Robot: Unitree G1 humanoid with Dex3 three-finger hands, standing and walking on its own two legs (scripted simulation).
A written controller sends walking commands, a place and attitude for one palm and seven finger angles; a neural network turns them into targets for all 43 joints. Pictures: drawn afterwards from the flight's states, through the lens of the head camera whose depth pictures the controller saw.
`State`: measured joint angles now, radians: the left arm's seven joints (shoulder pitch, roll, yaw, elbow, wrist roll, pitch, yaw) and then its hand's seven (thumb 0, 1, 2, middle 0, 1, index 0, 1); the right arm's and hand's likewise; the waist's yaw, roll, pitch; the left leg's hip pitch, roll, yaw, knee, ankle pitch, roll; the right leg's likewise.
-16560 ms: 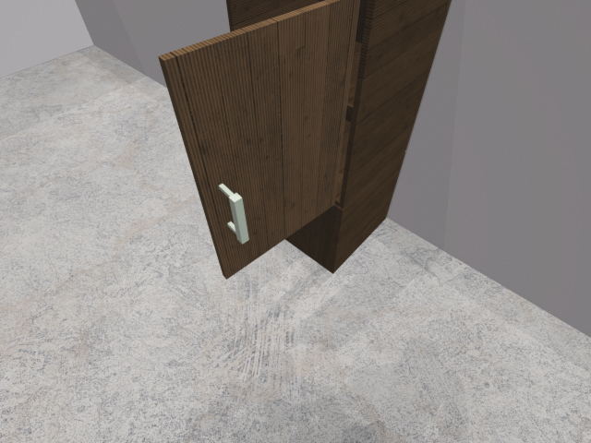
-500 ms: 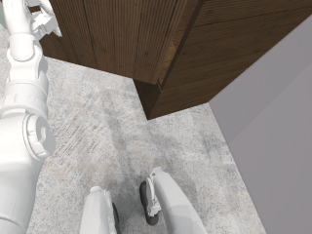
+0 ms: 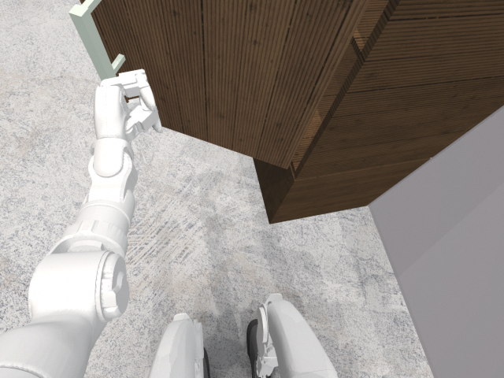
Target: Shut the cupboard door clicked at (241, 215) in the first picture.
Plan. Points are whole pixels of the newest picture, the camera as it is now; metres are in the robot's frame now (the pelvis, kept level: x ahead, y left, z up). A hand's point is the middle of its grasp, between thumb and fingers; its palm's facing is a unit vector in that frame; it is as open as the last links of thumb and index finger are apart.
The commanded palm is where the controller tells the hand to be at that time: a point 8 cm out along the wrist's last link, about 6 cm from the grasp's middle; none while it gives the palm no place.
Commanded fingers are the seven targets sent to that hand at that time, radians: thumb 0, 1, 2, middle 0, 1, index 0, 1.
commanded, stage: pull the fist back off the door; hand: left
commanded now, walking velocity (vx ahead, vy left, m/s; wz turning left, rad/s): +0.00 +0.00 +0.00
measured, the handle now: (102, 41) +0.65 +0.18 +0.04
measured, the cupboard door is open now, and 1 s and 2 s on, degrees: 59 59 59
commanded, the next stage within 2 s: draw the hand back to the body in 0.08 s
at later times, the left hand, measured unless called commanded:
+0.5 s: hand (118, 135) +0.43 +0.13 +0.09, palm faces +0.04 -1.00 -0.04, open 3.1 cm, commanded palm +0.39 +0.18 +0.11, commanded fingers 0.00 0.90 0.90 -1.30 -1.50 -1.30 -1.50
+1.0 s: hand out of the picture +0.31 +0.20 +0.20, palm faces +0.23 -0.94 -0.26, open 3.4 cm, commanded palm +0.27 +0.25 +0.22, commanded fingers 0.00 0.90 0.90 -0.72 -0.87 -0.72 -0.87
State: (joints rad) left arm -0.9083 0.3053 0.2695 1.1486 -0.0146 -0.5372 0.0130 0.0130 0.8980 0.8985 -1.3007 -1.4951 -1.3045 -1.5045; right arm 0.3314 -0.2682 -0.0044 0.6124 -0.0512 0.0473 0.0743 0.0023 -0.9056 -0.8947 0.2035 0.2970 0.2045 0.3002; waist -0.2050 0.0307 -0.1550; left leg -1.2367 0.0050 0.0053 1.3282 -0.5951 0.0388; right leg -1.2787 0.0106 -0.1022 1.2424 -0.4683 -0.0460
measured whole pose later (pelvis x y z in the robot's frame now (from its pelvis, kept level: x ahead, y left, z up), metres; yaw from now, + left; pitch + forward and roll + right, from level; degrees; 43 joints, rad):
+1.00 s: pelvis +0.04 +0.00 +0.12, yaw +2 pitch +1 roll +0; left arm 0.12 0.28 0.08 0.03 -0.07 -0.07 0.09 0.01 0.89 0.90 -0.98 -1.15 -0.99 -1.15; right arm 0.17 -0.22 0.04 0.53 0.04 0.02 -0.09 0.01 -0.90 -0.90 0.20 0.30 0.20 0.30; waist 0.03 0.05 -0.04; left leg -0.24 -0.03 0.01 0.57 -0.35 0.03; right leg -0.30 0.01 -0.07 0.56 -0.28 -0.03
